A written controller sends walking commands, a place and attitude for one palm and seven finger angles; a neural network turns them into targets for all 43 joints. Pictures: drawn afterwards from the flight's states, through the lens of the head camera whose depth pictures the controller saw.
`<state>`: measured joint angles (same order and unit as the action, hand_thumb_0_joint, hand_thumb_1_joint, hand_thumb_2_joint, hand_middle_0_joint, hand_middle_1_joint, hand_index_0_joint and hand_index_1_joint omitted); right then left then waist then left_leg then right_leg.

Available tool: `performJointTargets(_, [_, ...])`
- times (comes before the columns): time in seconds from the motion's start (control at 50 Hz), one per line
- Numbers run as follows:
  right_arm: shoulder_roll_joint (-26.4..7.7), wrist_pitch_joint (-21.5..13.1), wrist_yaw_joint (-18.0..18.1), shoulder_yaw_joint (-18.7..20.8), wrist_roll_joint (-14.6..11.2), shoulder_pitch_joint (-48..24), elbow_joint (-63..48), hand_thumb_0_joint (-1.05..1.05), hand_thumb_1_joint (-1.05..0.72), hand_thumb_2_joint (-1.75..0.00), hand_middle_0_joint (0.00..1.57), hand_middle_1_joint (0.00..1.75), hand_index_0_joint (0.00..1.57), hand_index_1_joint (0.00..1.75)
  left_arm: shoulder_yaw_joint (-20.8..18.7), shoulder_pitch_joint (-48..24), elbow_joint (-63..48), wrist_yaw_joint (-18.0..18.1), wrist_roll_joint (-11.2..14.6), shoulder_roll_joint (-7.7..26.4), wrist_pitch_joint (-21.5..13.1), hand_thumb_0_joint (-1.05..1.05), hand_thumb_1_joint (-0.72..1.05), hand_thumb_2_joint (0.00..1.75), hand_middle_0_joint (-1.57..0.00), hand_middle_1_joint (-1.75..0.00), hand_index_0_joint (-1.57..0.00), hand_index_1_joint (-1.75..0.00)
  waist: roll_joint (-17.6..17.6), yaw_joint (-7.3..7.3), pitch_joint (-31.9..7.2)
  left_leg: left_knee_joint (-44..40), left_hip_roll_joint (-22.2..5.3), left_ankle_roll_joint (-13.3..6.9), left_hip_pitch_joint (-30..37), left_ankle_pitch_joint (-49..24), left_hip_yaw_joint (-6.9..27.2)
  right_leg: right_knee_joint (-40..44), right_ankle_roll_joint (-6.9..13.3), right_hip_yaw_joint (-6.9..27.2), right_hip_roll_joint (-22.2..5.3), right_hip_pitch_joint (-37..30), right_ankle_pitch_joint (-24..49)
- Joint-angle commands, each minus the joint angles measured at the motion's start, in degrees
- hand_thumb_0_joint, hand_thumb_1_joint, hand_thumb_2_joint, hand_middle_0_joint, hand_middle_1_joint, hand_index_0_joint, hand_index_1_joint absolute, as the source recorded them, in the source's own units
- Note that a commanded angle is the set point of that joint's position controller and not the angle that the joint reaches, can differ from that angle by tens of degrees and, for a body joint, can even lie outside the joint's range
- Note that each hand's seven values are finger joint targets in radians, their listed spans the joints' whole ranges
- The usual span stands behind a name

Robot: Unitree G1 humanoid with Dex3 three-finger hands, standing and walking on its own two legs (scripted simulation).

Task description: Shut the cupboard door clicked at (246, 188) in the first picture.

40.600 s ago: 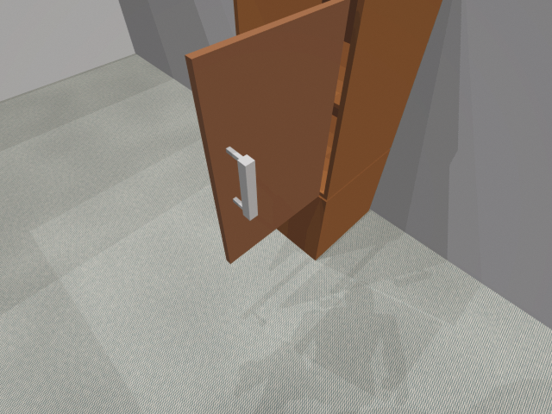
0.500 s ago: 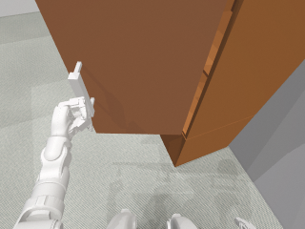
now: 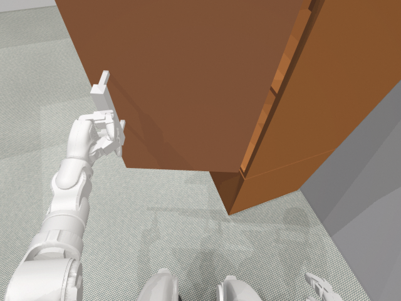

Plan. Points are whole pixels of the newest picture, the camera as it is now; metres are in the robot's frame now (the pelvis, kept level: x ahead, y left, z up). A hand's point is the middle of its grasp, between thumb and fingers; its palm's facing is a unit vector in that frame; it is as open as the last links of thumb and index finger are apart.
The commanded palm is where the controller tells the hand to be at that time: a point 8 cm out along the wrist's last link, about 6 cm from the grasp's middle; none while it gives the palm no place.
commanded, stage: push the door shut along its arc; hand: left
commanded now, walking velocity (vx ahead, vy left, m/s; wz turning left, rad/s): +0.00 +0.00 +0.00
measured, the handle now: (112, 110) +0.50 +0.20 +0.06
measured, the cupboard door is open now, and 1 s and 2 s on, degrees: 68 47 38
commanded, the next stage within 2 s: pull the fist back off the door in 1.64 s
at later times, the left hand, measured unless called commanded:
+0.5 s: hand (127, 117) +0.48 +0.16 +0.06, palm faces -0.20 -0.98 -0.02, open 3.2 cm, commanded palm +0.47 +0.19 +0.06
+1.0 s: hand (146, 95) +0.54 +0.13 +0.06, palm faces -0.30 -0.95 -0.02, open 3.1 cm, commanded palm +0.55 +0.15 +0.06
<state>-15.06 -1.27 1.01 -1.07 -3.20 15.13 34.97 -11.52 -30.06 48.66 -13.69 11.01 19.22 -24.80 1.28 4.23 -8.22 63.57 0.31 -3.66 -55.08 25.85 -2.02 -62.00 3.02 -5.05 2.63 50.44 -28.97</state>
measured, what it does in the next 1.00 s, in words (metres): stands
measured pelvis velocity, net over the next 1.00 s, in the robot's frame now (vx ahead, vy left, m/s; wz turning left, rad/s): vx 0.00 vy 0.01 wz -0.04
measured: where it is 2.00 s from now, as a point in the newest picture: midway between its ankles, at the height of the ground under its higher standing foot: outside the picture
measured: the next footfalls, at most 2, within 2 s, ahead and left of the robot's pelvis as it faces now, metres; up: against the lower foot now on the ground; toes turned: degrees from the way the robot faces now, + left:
none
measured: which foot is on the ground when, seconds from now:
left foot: down 0.00-1.00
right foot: down 0.00-1.00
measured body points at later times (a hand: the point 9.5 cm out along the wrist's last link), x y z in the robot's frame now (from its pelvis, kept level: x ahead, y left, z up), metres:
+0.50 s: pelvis +0.00 +0.01 -0.01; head +0.11 +0.04 +0.42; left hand +0.48 +0.22 +0.06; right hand +0.02 -0.26 -0.12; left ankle +0.04 +0.08 -0.66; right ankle +0.01 -0.09 -0.65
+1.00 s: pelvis +0.00 +0.01 -0.03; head +0.15 +0.04 +0.39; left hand +0.55 +0.18 +0.06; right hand -0.01 -0.26 -0.13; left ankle +0.04 +0.08 -0.66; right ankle +0.01 -0.09 -0.65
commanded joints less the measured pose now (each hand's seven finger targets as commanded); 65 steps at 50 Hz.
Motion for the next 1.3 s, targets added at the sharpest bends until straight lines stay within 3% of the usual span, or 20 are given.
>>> performJointTargets(0.0, [-9.81,-1.47,0.38,3.37,0.07,5.23,-3.93,0.00,-0.90,-0.90,0.20,0.30,0.20,0.30,-2.30,-26.71,-6.85,-2.16,0.81,10.38,-3.49,0.00,0.90,0.90,-1.30,-1.50,-1.30,-1.50,2.61,2.45,-21.51,-7.17,-1.38,1.60,19.44,-12.26,7.08,9.06,-1.07,5.83,-1.36,-2.75,13.36])
performJointTargets(0.08, [-10.22,-1.03,0.53,3.18,0.14,6.48,-2.84,0.00,-0.90,-0.90,0.20,0.30,0.20,0.30,-2.61,-33.80,-2.53,-4.00,0.43,12.32,-3.18,0.00,0.90,0.90,-1.30,-1.50,-1.30,-1.50,1.50,4.04,-19.72,-5.80,-1.48,1.10,15.75,-10.12,7.12,8.85,-1.13,6.24,-1.30,-1.14,11.51])
performJointTargets(0.18, [-10.88,-0.80,0.13,3.57,0.44,8.49,-2.40,0.00,-0.90,-0.90,0.20,0.30,0.20,0.30,-3.88,-36.40,-1.07,-5.75,0.26,14.10,-3.25,0.00,0.90,0.90,-1.30,-1.50,-1.30,-1.50,4.44,3.80,-25.10,-4.98,-1.67,1.30,19.54,-13.86,8.34,7.29,-0.65,5.52,-0.98,0.68,12.91])
performJointTargets(0.28, [-11.12,-0.40,-0.29,3.72,0.54,9.97,-1.73,0.00,-0.90,-0.90,0.20,0.30,0.20,0.30,-1.20,-41.32,0.06,-7.11,-0.54,12.43,-2.89,0.00,0.90,0.90,-1.30,-1.50,-1.30,-1.50,7.07,5.46,-24.55,-5.32,-2.28,1.52,22.95,-14.33,9.95,6.94,-0.35,4.43,-0.62,6.10,11.45])
performJointTargets(0.38, [-11.73,-0.35,-0.64,3.95,0.78,11.47,-0.84,0.00,-0.90,-0.90,0.20,0.30,0.20,0.30,0.20,-45.59,1.48,-6.94,-1.08,11.15,-2.56,0.00,0.90,0.90,-1.30,-1.50,-1.30,-1.50,6.17,6.97,-24.00,-6.30,-2.88,1.73,25.32,-12.37,12.26,6.80,-0.24,3.46,-0.52,10.20,9.66])
performJointTargets(0.44, [-12.31,-0.28,-0.56,3.78,0.91,12.31,-0.39,0.00,-0.90,-0.90,0.20,0.30,0.20,0.30,-3.22,-47.69,3.97,-6.74,-1.65,15.74,-2.04,0.00,0.90,0.90,-1.30,-1.50,-1.30,-1.50,5.88,6.95,-24.00,-5.92,-2.73,1.62,22.80,-10.66,11.89,6.80,-0.24,3.74,-0.47,9.62,8.58])
performJointTargets(0.48, [-12.23,-0.41,-0.81,3.74,1.30,12.93,-0.79,0.00,-0.90,-0.90,0.20,0.30,0.20,0.30,-3.50,-48.88,2.27,-6.75,-1.97,16.18,-2.59,0.00,0.90,0.90,-1.30,-1.50,-1.30,-1.50,8.79,6.37,-27.02,-5.78,-2.92,1.96,25.93,-13.95,12.70,5.73,0.08,3.42,-0.49,10.40,9.80])
performJointTargets(0.56, [-12.38,-0.33,-1.22,3.61,1.34,13.43,-0.30,0.00,-0.90,-0.90,0.20,0.30,0.20,0.30,-1.19,-52.34,5.51,-6.96,-3.17,14.60,-1.90,0.00,0.90,0.90,-1.30,-1.50,-1.30,-1.50,7.65,8.63,-24.43,-5.35,-3.32,1.82,24.42,-10.05,13.21,5.92,-0.32,3.44,-0.30,13.70,8.14])
performJointTargets(0.6, [-12.85,-0.36,-1.06,3.34,1.38,14.34,-0.06,0.00,-0.90,-0.90,0.20,0.30,0.20,0.30,-3.23,-54.36,7.23,-7.07,-3.52,17.58,-1.60,0.00,0.90,0.90,-1.30,-1.50,-1.30,-1.50,7.16,8.83,-24.47,-4.83,-3.44,1.69,23.53,-10.89,13.18,5.48,-0.24,3.44,-0.09,13.41,8.44])
performJointTargets(0.7, [-13.00,-0.72,-1.32,3.49,1.73,15.28,0.35,0.00,-0.90,-0.90,0.20,0.30,0.20,0.30,-0.30,-58.03,8.24,-8.63,-4.08,14.87,-0.82,0.00,0.90,0.90,-1.30,-1.50,-1.30,-1.50,10.80,9.80,-27.31,-3.59,-4.06,2.30,27.83,-13.76,15.14,4.15,-0.14,2.91,0.02,18.00,9.24])
performJointTargets(0.8, [-13.30,-0.98,-1.06,3.01,1.85,16.16,0.86,0.00,-0.90,-0.90,0.20,0.30,0.20,0.30,-0.29,-63.27,10.01,-9.11,-4.30,15.98,1.16,0.00,0.90,0.90,-1.30,-1.50,-1.30,-1.50,11.03,11.27,-27.72,-1.80,-3.96,1.87,25.68,-13.48,14.72,3.43,-0.30,2.91,0.26,19.38,9.13])
performJointTargets(0.9, [-13.39,-0.73,-1.05,2.73,2.26,17.53,0.57,0.00,-0.90,-0.90,0.20,0.30,0.20,0.30,-4.45,-63.64,11.62,-9.49,-4.95,21.19,2.59,0.00,0.90,0.90,-1.30,-1.50,-1.30,-1.50,10.68,10.84,-30.70,0.66,-3.60,1.55,23.87,-19.01,12.99,2.85,-0.22,3.14,0.98,16.62,11.72])
performJointTargets(0.98, [-13.03,-0.64,-1.13,2.57,2.29,17.65,0.34,0.00,-0.90,-0.90,0.20,0.30,0.20,0.30,-2.88,-65.51,11.19,-10.34,-5.41,20.24,3.02,0.00,0.90,0.90,-1.30,-1.50,-1.30,-1.50,12.11,11.27,-30.84,1.71,-3.43,1.33,22.92,-20.30,12.29,2.57,-0.30,3.35,1.31,16.26,12.52])
performJointTargets(1.06, [-13.30,-0.49,-0.68,2.25,2.37,18.12,0.79,0.00,-0.90,-0.90,0.20,0.30,0.20,0.30,-4.72,-67.25,13.49,-10.98,-5.63,23.73,4.60,0.00,0.90,0.90,-1.30,-1.50,-1.30,-1.50,9.54,12.11,-29.59,3.11,-3.18,0.66,17.22,-18.18,10.53,3.03,-0.71,4.09,1.62,13.12,12.87])
performJointTargets(1.08, [-13.17,-0.75,-0.58,2.14,2.45,18.28,0.68,0.00,-0.90,-0.90,0.20,0.30,0.20,0.30,-5.50,-68.40,12.44,-11.14,-5.51,24.63,4.28,0.00,0.90,0.90,-1.30,-1.50,-1.30,-1.50,11.53,11.68,-30.93,3.41,-3.07,0.70,17.95,-19.47,10.53,2.41,-0.51,4.05,1.63,13.32,13.49])
performJointTargets(1.12, [-13.37,-0.66,-0.45,2.15,2.56,18.81,0.76,0.00,-0.90,-0.90,0.20,0.30,0.20,0.30,-7.39,-67.11,13.35,-11.41,-5.96,27.50,4.55,0.00,0.90,0.90,-1.30,-1.50,-1.30,-1.50,10.83,11.19,-32.19,3.84,-3.08,0.82,17.71,-20.84,10.23,2.26,-0.47,4.21,1.83,11.66,14.95])
performJointTargets(1.16, [-13.20,-0.63,-0.45,2.21,2.69,18.87,0.73,0.00,-0.90,-0.90,0.20,0.30,0.20,0.30,-7.49,-66.23,13.56,-11.78,-6.48,27.81,4.84,0.00,0.90,0.90,-1.30,-1.50,-1.30,-1.50,10.96,10.91,-32.59,4.37,-3.03,0.80,16.83,-21.41,9.74,2.02,-0.51,4.32,1.91,10.89,15.93])
performJointTargets(1.2, [-12.99,-0.75,-0.45,2.15,2.64,18.78,1.18,0.00,-0.90,-0.90,0.20,0.30,0.20,0.30,-4.87,-67.74,14.73,-12.19,-6.58,24.88,5.43,0.00,0.90,0.90,-1.30,-1.50,-1.30,-1.50,11.35,12.14,-31.05,4.84,-3.15,0.65,16.97,-21.81,9.72,1.86,-0.74,4.11,1.99,13.01,16.03])
performJointTargets(1.24, [-13.35,-0.57,-0.22,1.96,2.67,19.26,0.93,0.00,-0.90,-0.90,0.20,0.30,0.20,0.30,-7.10,-66.84,16.38,-12.23,-6.90,28.31,6.39,0.00,0.90,0.90,-1.30,-1.50,-1.30,-1.50,9.84,12.03,-30.48,5.33,-2.99,0.43,14.02,-20.81,9.05,1.98,-0.77,4.54,2.08,11.07,16.49])
performJointTargets(1.28, [-13.03,-0.92,-0.13,2.00,2.80,19.44,1.03,0.00,-0.90,-0.90,0.20,0.30,0.20,0.30,-6.20,-69.68,14.62,-12.73,-6.86,27.59,6.16,0.00,0.90,0.90,-1.30,-1.50,-1.30,-1.50,11.32,12.26,-31.91,5.73,-2.85,0.31,14.12,-21.67,8.82,1.31,-0.75,4.69,2.04,11.08,17.22])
